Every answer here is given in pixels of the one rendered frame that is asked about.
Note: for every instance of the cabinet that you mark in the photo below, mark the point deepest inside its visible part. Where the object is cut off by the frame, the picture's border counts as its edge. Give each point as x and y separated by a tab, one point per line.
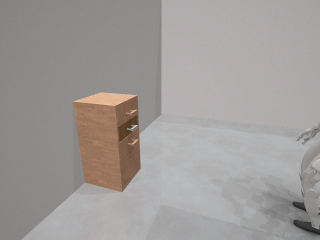
106	161

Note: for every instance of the robot right foot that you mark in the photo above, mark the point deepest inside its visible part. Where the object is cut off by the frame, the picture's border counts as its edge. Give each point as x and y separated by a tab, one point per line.
300	205

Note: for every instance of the handle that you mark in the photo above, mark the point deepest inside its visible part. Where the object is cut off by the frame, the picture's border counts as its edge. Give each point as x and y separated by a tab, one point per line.
133	127
135	142
133	112

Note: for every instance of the right robot hand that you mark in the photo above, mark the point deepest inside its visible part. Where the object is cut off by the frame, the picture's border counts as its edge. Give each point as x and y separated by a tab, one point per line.
310	134

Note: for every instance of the robot right shin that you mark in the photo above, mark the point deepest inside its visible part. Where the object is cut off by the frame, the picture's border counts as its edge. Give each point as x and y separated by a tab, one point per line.
301	179

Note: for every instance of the left robot hand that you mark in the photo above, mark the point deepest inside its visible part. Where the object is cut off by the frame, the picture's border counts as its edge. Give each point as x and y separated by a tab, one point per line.
315	168

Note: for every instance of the drawer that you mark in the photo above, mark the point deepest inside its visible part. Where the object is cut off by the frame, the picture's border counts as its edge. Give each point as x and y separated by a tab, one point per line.
122	129

